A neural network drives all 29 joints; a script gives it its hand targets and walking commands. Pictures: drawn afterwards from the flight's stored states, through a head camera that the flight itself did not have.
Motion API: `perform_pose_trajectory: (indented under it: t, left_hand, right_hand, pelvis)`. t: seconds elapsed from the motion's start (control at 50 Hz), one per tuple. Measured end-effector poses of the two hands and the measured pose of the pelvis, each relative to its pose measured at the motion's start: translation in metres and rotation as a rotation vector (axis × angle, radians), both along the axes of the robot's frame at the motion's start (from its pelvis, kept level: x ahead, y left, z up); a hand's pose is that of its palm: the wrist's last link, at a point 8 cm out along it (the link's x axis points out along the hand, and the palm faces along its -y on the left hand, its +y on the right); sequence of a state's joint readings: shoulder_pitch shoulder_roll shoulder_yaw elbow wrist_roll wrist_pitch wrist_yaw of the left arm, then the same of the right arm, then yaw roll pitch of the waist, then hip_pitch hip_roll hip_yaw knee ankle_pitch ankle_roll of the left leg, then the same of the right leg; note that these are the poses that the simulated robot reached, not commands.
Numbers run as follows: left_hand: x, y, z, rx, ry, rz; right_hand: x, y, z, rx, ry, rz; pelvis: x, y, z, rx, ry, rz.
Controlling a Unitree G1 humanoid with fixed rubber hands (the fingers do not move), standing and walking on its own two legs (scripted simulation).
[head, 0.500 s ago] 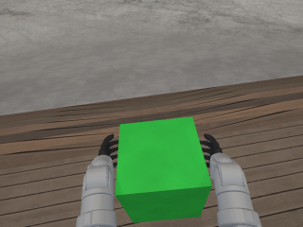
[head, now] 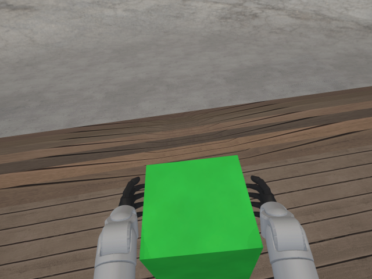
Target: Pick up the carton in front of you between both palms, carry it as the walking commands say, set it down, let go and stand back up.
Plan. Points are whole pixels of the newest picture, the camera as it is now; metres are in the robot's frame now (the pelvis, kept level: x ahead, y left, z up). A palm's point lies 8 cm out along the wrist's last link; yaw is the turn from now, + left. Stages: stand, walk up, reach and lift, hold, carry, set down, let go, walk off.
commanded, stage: hold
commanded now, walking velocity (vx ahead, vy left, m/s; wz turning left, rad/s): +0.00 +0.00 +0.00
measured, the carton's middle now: (199, 225) +0.28 +0.00 -0.03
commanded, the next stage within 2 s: carry in 0.24 s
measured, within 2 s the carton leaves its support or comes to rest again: neither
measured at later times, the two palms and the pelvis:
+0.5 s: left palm (124, 199) +0.29 +0.16 +0.07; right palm (265, 193) +0.29 -0.14 +0.07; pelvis +0.01 +0.00 -0.01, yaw +4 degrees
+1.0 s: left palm (124, 135) +0.48 +0.20 +0.09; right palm (234, 125) +0.50 -0.10 +0.09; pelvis +0.22 +0.02 +0.00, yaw +4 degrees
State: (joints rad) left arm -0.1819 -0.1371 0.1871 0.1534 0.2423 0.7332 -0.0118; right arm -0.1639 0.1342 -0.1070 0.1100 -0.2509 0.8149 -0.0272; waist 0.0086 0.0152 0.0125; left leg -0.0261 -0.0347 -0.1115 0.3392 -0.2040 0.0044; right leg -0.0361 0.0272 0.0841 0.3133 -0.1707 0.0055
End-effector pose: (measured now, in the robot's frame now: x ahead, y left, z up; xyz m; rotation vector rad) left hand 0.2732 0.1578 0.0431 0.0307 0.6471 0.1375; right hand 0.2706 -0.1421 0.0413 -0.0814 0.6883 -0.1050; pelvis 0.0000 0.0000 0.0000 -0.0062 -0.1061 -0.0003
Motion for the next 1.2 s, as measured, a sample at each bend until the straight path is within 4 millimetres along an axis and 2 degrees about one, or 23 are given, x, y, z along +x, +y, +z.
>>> perform_pose_trajectory:
  t: [0.2, 0.3, 0.4, 0.5, 0.58, 0.64, 0.7, 0.78, 0.86, 0.9, 0.98, 1.08, 1.14, 1.2]
  left_hand:
    - [-0.004, 0.001, -0.001, -0.01, -0.006, 0.003]
    - [-0.002, -0.001, 0.006, -0.016, -0.025, 0.003]
    - [0.006, -0.004, 0.017, -0.018, -0.042, 0.008]
    - [0.013, 0.004, 0.024, -0.035, -0.061, 0.046]
    - [0.02, 0.024, 0.028, -0.043, -0.023, 0.084]
    - [0.034, 0.035, 0.032, -0.049, 0.016, 0.101]
    - [0.056, 0.035, 0.041, -0.076, 0.032, 0.105]
    - [0.093, 0.026, 0.048, -0.07, 0.014, 0.076]
    - [0.136, 0.017, 0.044, -0.085, -0.032, 0.076]
    - [0.156, 0.019, 0.04, -0.095, -0.006, 0.09]
    - [0.192, 0.033, 0.044, -0.109, 0.033, 0.137]
    - [0.253, 0.058, 0.048, -0.126, 0.034, 0.167]
    - [0.296, 0.075, 0.042, -0.126, 0.018, 0.154]
    - [0.341, 0.09, 0.024, -0.118, 0.023, 0.124]
  right_hand:
    - [-0.003, 0.001, 0.002, 0.001, -0.007, -0.005]
    - [-0.003, -0.001, 0.006, 0.014, -0.026, -0.017]
    - [0.002, -0.005, 0.012, 0.037, -0.042, -0.031]
    - [0.021, 0.004, 0.026, 0.019, -0.061, 0.009]
    - [0.042, 0.024, 0.033, 0.051, -0.021, 0.021]
    - [0.053, 0.035, 0.031, 0.087, 0.02, -0.004]
    - [0.067, 0.035, 0.035, 0.088, 0.036, -0.02]
    - [0.099, 0.026, 0.043, 0.098, 0.016, -0.048]
    - [0.144, 0.017, 0.045, 0.085, -0.031, -0.045]
    - [0.168, 0.019, 0.045, 0.078, -0.004, -0.038]
    - [0.216, 0.033, 0.05, 0.096, 0.04, -0.021]
    - [0.28, 0.059, 0.052, 0.091, 0.042, 0.001]
    - [0.321, 0.075, 0.047, 0.081, 0.024, -0.001]
    - [0.359, 0.09, 0.031, 0.062, 0.024, -0.016]
  pelvis:
    - [-0.006, 0.001, -0.002, -0.001, -0.015, -0.004]
    - [-0.01, 0.002, -0.004, 0.001, 0.008, -0.003]
    - [-0.005, 0.0, -0.005, 0.0, 0.092, 0.011]
    - [0.01, 0.003, -0.01, 0.002, 0.129, 0.067]
    - [0.033, 0.017, -0.011, 0.019, 0.159, 0.045]
    - [0.053, 0.024, -0.007, -0.002, 0.184, 0.021]
    - [0.074, 0.025, 0.0, -0.03, 0.202, 0.026]
    - [0.109, 0.021, 0.001, -0.05, 0.209, 0.037]
    - [0.151, 0.013, -0.016, -0.037, 0.199, 0.054]
    - [0.168, 0.012, -0.016, -0.042, 0.202, 0.075]
    - [0.205, 0.017, -0.007, -0.021, 0.215, 0.078]
    - [0.266, 0.035, -0.003, -0.009, 0.229, 0.071]
    - [0.309, 0.054, -0.01, -0.011, 0.217, 0.061]
    - [0.352, 0.075, -0.023, 0.005, 0.2, 0.039]
